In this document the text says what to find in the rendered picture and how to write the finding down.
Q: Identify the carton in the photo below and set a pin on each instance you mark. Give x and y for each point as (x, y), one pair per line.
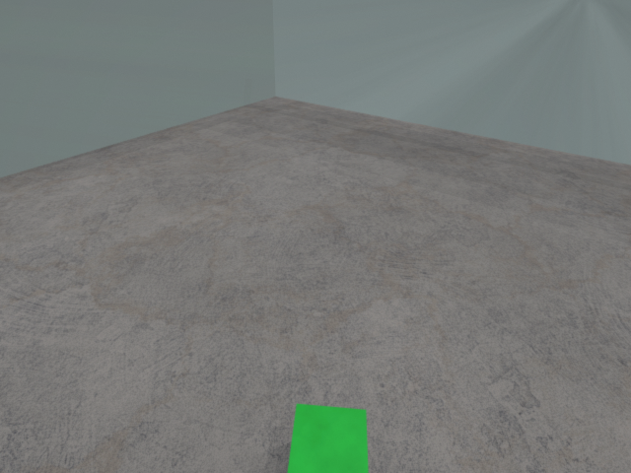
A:
(329, 440)

